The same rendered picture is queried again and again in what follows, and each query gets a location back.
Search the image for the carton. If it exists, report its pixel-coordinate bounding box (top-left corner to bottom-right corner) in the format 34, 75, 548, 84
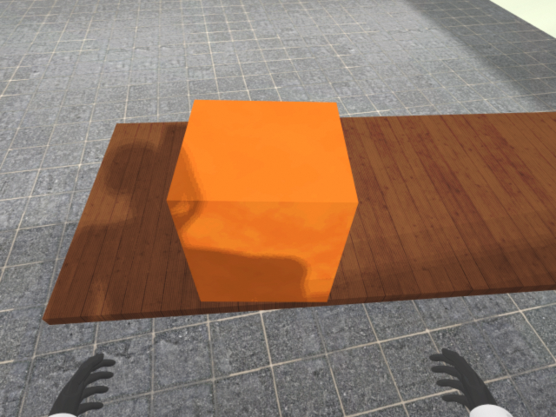
167, 100, 358, 302

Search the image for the table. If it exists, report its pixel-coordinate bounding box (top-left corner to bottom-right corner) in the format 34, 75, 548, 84
43, 112, 556, 325

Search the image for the robot right hand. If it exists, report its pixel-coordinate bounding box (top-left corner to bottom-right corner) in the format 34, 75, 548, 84
429, 348, 498, 411

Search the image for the robot left hand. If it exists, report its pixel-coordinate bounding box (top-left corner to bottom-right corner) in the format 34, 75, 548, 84
48, 353, 116, 417

